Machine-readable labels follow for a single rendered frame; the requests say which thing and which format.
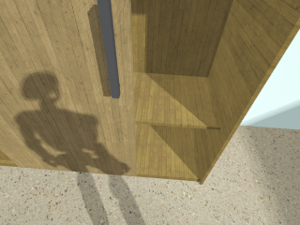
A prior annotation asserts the handle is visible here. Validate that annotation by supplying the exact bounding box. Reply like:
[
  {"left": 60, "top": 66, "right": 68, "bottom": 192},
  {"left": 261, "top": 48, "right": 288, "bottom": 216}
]
[{"left": 97, "top": 0, "right": 121, "bottom": 98}]

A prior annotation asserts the wardrobe door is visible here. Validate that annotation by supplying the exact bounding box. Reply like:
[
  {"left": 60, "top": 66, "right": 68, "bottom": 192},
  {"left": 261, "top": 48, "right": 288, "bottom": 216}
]
[
  {"left": 0, "top": 0, "right": 137, "bottom": 176},
  {"left": 0, "top": 150, "right": 11, "bottom": 160}
]

